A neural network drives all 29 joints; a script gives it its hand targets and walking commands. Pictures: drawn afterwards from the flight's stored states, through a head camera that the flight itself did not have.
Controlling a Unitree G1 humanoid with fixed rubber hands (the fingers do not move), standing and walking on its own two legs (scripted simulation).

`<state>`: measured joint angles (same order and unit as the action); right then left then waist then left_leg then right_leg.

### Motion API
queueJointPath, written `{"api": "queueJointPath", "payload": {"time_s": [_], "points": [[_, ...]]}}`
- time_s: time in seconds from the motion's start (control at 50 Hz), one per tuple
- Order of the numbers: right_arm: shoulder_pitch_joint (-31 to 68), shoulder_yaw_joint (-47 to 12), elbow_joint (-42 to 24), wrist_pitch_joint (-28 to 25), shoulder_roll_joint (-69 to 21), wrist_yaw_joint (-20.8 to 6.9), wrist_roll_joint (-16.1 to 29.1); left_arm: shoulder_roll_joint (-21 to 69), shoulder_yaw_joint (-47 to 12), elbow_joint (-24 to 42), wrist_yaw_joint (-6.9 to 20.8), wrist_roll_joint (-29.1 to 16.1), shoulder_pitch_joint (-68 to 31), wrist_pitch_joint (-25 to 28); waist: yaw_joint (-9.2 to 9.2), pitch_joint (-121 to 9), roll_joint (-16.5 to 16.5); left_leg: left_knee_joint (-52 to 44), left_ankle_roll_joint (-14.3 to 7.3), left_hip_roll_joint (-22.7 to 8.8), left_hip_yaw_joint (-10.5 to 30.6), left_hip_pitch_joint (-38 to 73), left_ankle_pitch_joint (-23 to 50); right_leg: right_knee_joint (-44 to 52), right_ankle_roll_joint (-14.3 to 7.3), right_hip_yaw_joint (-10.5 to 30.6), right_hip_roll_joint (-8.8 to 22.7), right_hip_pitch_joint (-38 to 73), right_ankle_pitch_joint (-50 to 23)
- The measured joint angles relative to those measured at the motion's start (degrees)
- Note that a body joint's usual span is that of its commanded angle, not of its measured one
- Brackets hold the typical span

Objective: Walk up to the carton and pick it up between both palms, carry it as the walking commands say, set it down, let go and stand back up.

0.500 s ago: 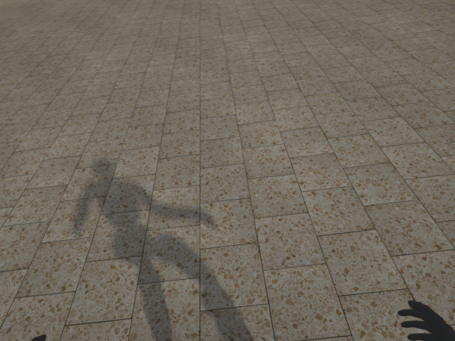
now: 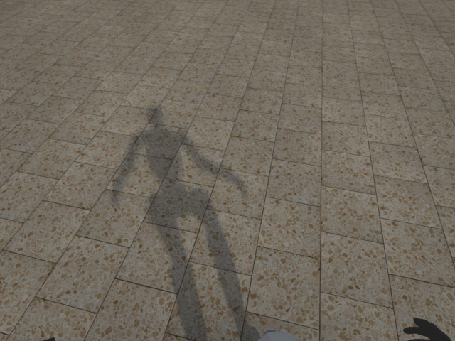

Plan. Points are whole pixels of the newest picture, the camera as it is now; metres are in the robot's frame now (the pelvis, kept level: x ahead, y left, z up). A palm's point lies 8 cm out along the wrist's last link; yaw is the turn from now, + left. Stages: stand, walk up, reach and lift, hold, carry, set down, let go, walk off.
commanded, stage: walk up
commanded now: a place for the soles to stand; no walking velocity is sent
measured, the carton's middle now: out of the picture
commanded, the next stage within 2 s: none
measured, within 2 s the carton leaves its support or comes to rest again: neither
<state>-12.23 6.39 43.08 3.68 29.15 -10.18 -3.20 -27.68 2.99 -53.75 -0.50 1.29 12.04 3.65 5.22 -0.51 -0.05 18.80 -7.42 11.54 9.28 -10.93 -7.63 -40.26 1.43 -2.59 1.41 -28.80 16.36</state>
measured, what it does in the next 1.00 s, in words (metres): walks ahead, turning left: right foot, then left foot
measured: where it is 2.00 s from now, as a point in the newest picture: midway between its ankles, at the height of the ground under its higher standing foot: (47, 246)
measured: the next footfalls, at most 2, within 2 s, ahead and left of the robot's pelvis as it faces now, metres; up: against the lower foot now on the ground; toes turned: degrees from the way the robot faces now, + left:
right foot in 0.10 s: +0.15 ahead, -0.10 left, +0.00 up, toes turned -1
left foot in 0.50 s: +0.33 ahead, +0.33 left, +0.00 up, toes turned +29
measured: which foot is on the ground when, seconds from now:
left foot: down 0.00-0.10, up 0.12-0.48, down 0.50-0.84, up 0.86-1.00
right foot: up 0.00-0.08, down 0.10-0.54, up 0.56-0.84, down 0.86-1.00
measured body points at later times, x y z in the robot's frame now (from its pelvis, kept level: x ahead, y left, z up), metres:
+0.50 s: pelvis +0.23 +0.12 -0.03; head +0.21 +0.10 +0.42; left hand +0.05 +0.45 -0.11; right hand +0.58 -0.07 -0.06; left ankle +0.29 +0.31 -0.74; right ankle +0.11 -0.09 -0.74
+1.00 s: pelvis +0.46 +0.25 -0.01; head +0.48 +0.21 +0.43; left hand +0.27 +0.60 -0.04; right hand +0.81 +0.10 -0.11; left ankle +0.40 +0.38 -0.69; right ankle +0.60 +0.20 -0.74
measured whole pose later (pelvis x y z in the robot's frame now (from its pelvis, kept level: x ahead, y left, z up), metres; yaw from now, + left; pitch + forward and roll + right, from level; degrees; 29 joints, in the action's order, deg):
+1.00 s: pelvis +0.46 +0.25 -0.01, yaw +43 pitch -1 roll +0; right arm -7.7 5.2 48.2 2.3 30.0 -10.2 -2.4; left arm -31.4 6.0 -50.1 -1.0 1.8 14.5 8.3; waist -1.0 -2.0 5.0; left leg 58.4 -0.8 -2.7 0.7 -30.9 -19.6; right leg -32.3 -1.4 -15.9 10.3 -19.1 12.0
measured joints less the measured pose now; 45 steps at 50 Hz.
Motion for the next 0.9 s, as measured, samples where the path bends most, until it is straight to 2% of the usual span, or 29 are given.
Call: {"api": "queueJointPath", "payload": {"time_s": [0.04, 0.08, 0.1, 0.12, 0.14, 0.18, 0.22, 0.26, 0.3, 0.38, 0.46, 0.5, 0.54, 0.56, 0.58, 0.6, 0.64, 0.7, 0.74, 0.78, 0.8, 0.82, 0.84, 0.86, 0.88, 0.9], "points": [[-0.07, -0.08, -0.42, 0.1, 0.19, -0.11, -0.49, -0.15, 0.03, 0.43, -0.44, -0.32, 0.62, 0.81, -1.27, -1.72, 1.63, 0.13, -0.57, 1.19, 1.48, 0.98, -1.11, 2.46, -1.07, 0.51, -0.78, 1.9, -0.36], [0.98, -0.3, -0.96, 0.23, 0.32, -0.34, -0.86, -0.47, -0.01, 0.62, -0.82, -0.7, 2.24, 1.69, -3.21, -4.0, 3.42, 1.48, -0.77, 2.01, 2.08, 1.24, -3.11, 9.16, -2.69, -0.09, -1.0, 6.05, -1.96], [1.52, -0.56, -1.52, 0.01, 0.07, -0.29, -0.75, -1.16, 0.14, 0.84, -1.01, -0.55, 3.2, 2.24, -4.68, -5.3, 3.54, 3.83, 0.91, 2.64, 1.57, 0.25, -5.28, 14.34, -3.7, 0.13, -0.59, 8.52, -3.27], [2.29, -0.6, -1.72, -0.35, -0.35, 0.04, -0.56, -1.5, 0.46, 0.82, -1.33, -0.25, 3.34, 2.47, -6.06, -6.04, 4.37, 9.15, 3.65, 2.19, 0.7, -2.23, -8.11, 15.91, -3.96, -0.43, -0.64, 8.94, -7.16], [2.83, -0.73, -1.87, -0.67, -0.85, 0.38, -0.66, -1.87, 0.55, 0.98, -1.63, -0.28, 2.78, 2.36, -6.58, -6.18, 5.25, 15.87, 5.96, 0.91, -0.41, -5.5, -9.47, 16.04, -3.79, -1.99, -0.49, 9.51, -7.92], [2.98, -1.59, -2.46, -1.26, -1.44, 0.11, -0.78, -2.82, 0.78, 2.27, -1.98, -0.63, 0.81, 2.37, -6.63, -5.04, 5.86, 26.85, 8.75, -2.6, -2.3, -11.59, -8.85, 17.55, -3.36, -6.47, 0.8, 12.84, -6.5], [3.44, -2.84, -2.47, -1.38, -1.96, -0.62, -0.63, -3.91, 1.58, 3.76, -2.06, -0.49, -0.37, 3.03, -7.68, -3.45, 4.56, 29.37, 10.24, -6.75, -4.19, -15.18, -7.21, 19.42, -2.85, -9.36, 2.39, 16.62, -5.14], [5.62, -3.68, -1.79, -1.3, -2.09, -1.62, -0.38, -4.85, 2.29, 4.42, -1.74, -0.1, 0.22, 3.61, -8.63, -2.06, 3.05, 26.34, 9.94, -10.54, -4.44, -17.11, -6.31, 19.56, -2.23, -10.72, 3.8, 19.21, -3.61], [7.95, -3.6, -1.42, -1.57, -1.48, -2.3, 0.09, -5.04, 2.64, 3.78, -1.27, -0.01, 1.64, 3.78, -8.73, -0.9, 2.71, 24.19, 9.31, -14.04, -4.11, -18.86, -4.23, 18.91, -1.31, -12.29, 4.74, 22.01, -1.45], [10.39, -2.31, -0.73, -1.68, 0.53, -2.83, 1.48, -3.4, 2.32, 1.22, 0.05, -0.2, 6.07, 3.43, -8.73, -1.16, 3.23, 21.35, 8.82, -18.72, -8.24, -21.31, 0.35, 18.78, 1.09, -16.29, 6.9, 29.07, 3.23], [13.49, -1.84, 0.45, -1.76, 0.81, -2.64, 3.08, -2.38, 1.74, -1.05, 0.95, -0.25, 11.82, 2.75, -10.41, -2.76, 3.1, 19.03, 7.92, -19.74, -11.74, -20.36, 2.02, 18.69, 2.78, -18.14, 8.82, 35.04, 7.71], [14.74, -1.84, 0.31, -2.21, 0.74, -2.31, 3.23, -2.12, 1.41, -1.92, 1.01, -0.2, 13.87, 2.15, -10.89, -3.69, 3.01, 17.39, 6.49, -18.74, -12.95, -18.91, -0.84, 15.88, 2.59, -18.74, 10.2, 36.11, 10.85], [15.2, -1.67, 0.51, -3.0, 0.13, -1.52, 3.02, -1.49, 1.67, -2.92, 0.7, 0.0, 13.16, 1.5, -10.53, -2.95, 1.31, 21.01, 6.42, -16.13, -13.48, -19.21, -1.69, 4.82, 0.81, -16.8, 14.22, 33.24, 12.06], [15.08, -1.75, 0.77, -3.28, -0.14, -0.96, 2.84, -0.58, 1.45, -2.99, 0.68, -0.13, 11.81, 1.53, -10.01, -1.82, 1.19, 22.97, 6.54, -15.2, -13.18, -19.2, -3.73, -4.42, -0.26, -12.25, 14.17, 29.34, 11.76], [14.47, -1.96, 1.18, -3.4, -0.37, -0.22, 2.69, 0.42, 0.93, -2.41, 0.84, -0.36, 10.09, 1.71, -9.59, -0.5, 1.57, 23.39, 6.6, -14.71, -12.42, -18.56, -5.24, -13.18, -0.84, -7.1, 11.95, 24.58, 11.83], [13.54, -2.29, 1.9, -3.3, -0.82, 0.45, 2.89, 1.15, 0.34, -1.34, 1.14, -0.48, 8.36, 2.1, -9.18, 1.14, 1.53, 22.06, 6.46, -14.05, -11.83, -16.78, -5.7, -19.1, -1.35, -3.61, 9.86, 20.34, 10.78], [11.16, -2.94, 3.59, -2.68, -1.9, 1.52, 3.08, 1.96, -0.81, 0.53, 1.83, -0.52, 5.34, 3.06, -8.26, 3.81, 0.78, 16.96, 6.22, -12.57, -11.12, -12.1, -4.46, -22.44, -2.06, -0.59, 7.6, 12.82, 7.56], [7.03, -3.36, 4.85, -1.94, -2.68, 2.21, 3.17, 2.09, -1.6, 2.32, 2.32, -1.2, 2.59, 3.16, -6.03, 5.33, 0.07, 10.59, 6.01, -10.74, -9.9, -6.33, -3.63, -17.15, -1.56, -0.25, 6.59, 3.34, 3.99], [4.64, -3.05, 4.92, -1.6, -2.46, 1.96, 3.0, 1.27, -1.48, 2.63, 2.17, -1.21, 1.69, 2.57, -4.22, 5.16, 0.05, 8.62, 5.59, -9.63, -8.68, -3.65, -4.53, -10.72, -1.12, -1.15, 6.63, -0.6, 4.63], [2.67, -2.48, 4.78, -1.44, -1.6, 1.54, 2.61, 0.38, -0.8, 2.41, 2.0, -1.09, 1.52, 2.46, -3.05, 4.3, 0.92, 7.87, 5.28, -9.32, -7.54, -1.36, -6.33, -2.95, -1.14, -2.42, 6.0, -2.31, 3.97], [1.9, -2.12, 4.66, -1.34, -0.98, 1.41, 2.33, -0.14, -0.36, 2.38, 1.86, -0.98, 1.93, 2.76, -2.51, 3.53, 1.7, 8.66, 4.95, -9.4, -6.87, -0.78, -7.88, 0.49, -1.38, -3.13, 5.48, -2.33, 1.4], [1.15, -1.72, 4.48, -1.29, -0.43, 1.38, 2.09, -0.98, 0.15, 2.47, 1.6, -0.72, 2.72, 3.28, -2.06, 2.42, 2.39, 10.93, 4.53, -9.5, -6.15, -0.89, -10.43, 2.96, -2.01, -4.06, 5.12, -1.74, -1.31], [0.25, -1.42, 4.13, -1.31, -0.28, 1.49, 1.72, -2.64, 0.72, 2.69, 1.24, -0.33, 3.92, 3.9, -1.71, 0.6, 2.01, 14.88, 4.16, -9.15, -5.93, -2.08, -14.46, 6.42, -3.15, -4.44, 5.52, -0.23, -0.38], [-0.39, -1.16, 3.8, -1.36, -0.41, 1.74, 1.25, -4.63, 1.59, 2.79, 0.72, 0.09, 4.71, 4.3, -1.78, -1.26, 0.94, 21.27, 4.02, -8.57, -6.26, -4.86, -17.11, 8.67, -4.0, -4.38, 6.77, 0.41, -2.55], [-0.15, -0.92, 3.78, -1.25, -0.13, 1.92, 1.11, -5.42, 2.4, 2.48, 0.05, 0.3, 4.36, 4.26, -2.21, -1.77, 1.47, 28.2, 4.28, -9.13, -5.9, -7.91, -17.5, 7.16, -4.03, -5.66, 7.4, 0.13, -8.52], [0.55, -0.73, 4.06, -1.1, 0.42, 1.83, 1.03, -5.27, 2.88, 2.34, -0.51, 0.38, 3.55, 4.03, -2.53, -1.65, 3.15, 33.78, 4.51, -10.43, -5.11, -10.79, -16.2, 5.27, -3.65, -7.75, 7.45, 0.8, -9.78]]}}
